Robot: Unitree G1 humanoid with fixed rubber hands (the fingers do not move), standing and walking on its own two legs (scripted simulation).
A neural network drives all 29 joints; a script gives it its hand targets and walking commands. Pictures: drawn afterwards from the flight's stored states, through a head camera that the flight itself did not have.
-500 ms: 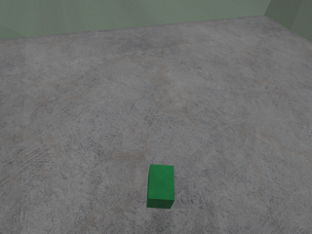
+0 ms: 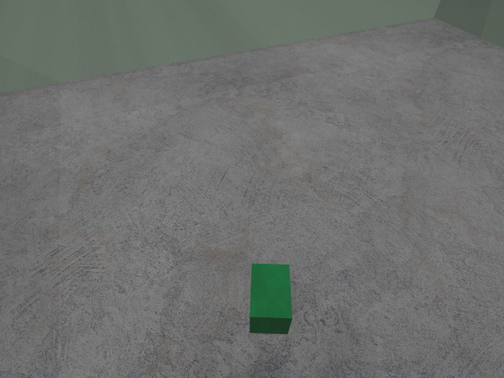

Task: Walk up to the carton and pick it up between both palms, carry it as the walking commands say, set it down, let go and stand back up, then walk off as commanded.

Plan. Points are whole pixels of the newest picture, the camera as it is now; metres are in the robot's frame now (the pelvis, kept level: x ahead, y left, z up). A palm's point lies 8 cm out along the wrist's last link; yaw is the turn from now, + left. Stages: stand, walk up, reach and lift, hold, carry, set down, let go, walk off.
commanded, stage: walk up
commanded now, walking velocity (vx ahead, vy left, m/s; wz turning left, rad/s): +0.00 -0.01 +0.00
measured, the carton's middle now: (269, 298) +0.53 -0.07 -0.69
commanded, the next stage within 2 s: none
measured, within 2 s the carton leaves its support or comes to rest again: neither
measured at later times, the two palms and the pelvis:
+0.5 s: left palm out of the picture +0.07 +0.14 -0.11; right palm out of the picture +0.07 -0.34 -0.14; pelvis +0.06 -0.10 +0.01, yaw -1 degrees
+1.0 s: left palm (183, 360) +0.20 +0.13 -0.15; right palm (412, 325) +0.26 -0.31 -0.14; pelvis +0.18 -0.09 -0.01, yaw +2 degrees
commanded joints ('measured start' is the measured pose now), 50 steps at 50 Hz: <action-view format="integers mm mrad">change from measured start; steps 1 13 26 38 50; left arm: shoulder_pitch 29 -34 217 227 189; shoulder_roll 130 74 145 124 58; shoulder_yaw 33 10 33 40 6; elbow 4 -56 39 30 58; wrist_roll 19 7 3 -11 -5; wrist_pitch -22 -30 -103 -80 -45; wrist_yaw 11 -56 3 27 28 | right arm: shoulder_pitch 135 153 0 74 0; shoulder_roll -111 -239 -95 -47 -93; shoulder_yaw -58 -104 -59 -29 -43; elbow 0 -4 -56 9 -7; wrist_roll -6 -34 -32 13 5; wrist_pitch -13 -24 -26 -41 -9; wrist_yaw -24 -19 43 -13 -34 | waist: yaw -29 -35 57 -31 40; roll -26 237 -192 -96 26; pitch -69 -56 -3 -106 -107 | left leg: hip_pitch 2 15 -420 104 98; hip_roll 111 269 75 -44 128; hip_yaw -108 -201 5 119 -115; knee -86 -290 519 -95 -11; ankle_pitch -202 -278 15 184 425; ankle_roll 26 102 -46 32 68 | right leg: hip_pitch -43 -134 239 172 86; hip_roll -115 -46 -261 -180 -93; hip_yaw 107 -35 130 -1 41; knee -107 128 -304 76 -116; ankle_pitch -232 -183 208 969 169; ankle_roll -8 98 -53 -37 9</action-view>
